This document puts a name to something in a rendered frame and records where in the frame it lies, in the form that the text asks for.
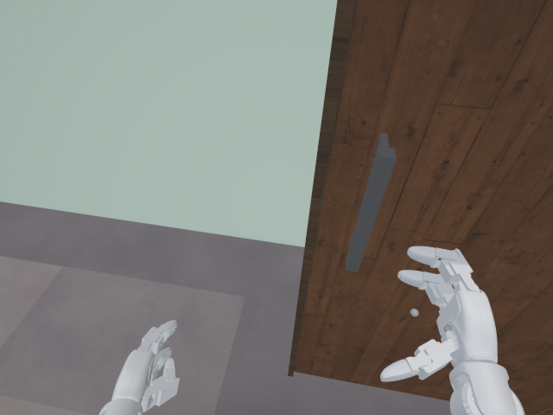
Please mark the handle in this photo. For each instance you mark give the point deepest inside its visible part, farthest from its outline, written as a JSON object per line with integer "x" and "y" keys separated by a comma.
{"x": 379, "y": 177}

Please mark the right robot hand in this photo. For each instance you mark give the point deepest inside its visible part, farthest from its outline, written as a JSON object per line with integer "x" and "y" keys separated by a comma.
{"x": 465, "y": 308}

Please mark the wardrobe door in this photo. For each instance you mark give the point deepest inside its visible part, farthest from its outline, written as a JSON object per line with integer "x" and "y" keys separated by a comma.
{"x": 464, "y": 89}

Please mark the robot right forearm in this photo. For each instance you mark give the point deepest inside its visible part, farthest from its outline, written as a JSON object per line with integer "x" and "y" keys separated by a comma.
{"x": 481, "y": 388}

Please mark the left robot hand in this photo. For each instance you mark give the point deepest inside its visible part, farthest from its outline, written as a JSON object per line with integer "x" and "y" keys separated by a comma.
{"x": 137, "y": 378}

